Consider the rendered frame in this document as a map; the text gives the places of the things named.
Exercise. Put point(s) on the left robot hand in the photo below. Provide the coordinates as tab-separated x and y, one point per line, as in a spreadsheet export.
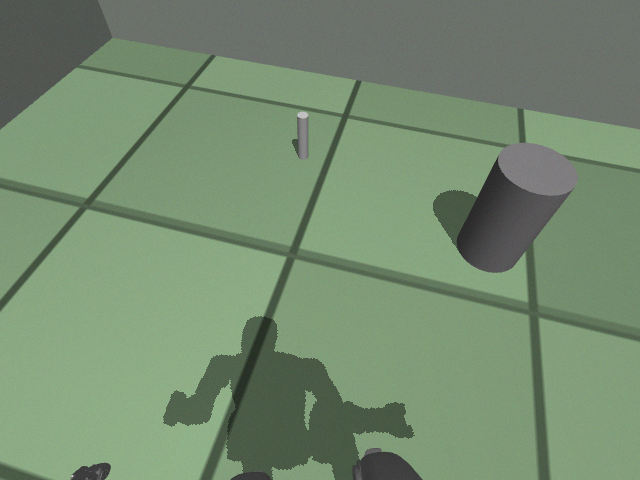
95	472

